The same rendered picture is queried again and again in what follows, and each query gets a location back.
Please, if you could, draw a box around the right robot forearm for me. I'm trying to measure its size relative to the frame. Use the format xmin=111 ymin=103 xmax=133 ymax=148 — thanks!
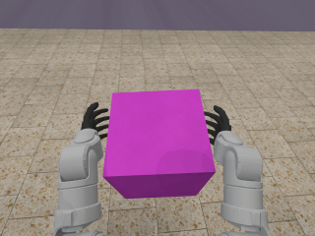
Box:
xmin=213 ymin=131 xmax=271 ymax=236

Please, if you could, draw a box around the carton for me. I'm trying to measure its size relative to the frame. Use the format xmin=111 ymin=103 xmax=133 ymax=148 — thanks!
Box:
xmin=102 ymin=88 xmax=216 ymax=199

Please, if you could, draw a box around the left robot forearm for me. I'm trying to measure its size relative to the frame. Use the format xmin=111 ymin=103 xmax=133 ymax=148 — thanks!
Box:
xmin=53 ymin=128 xmax=103 ymax=236

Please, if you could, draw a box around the robot left hand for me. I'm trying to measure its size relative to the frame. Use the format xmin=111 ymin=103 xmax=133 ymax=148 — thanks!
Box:
xmin=81 ymin=102 xmax=110 ymax=140

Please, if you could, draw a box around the robot right hand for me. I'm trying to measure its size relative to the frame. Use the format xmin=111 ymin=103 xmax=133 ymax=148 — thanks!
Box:
xmin=204 ymin=105 xmax=231 ymax=145

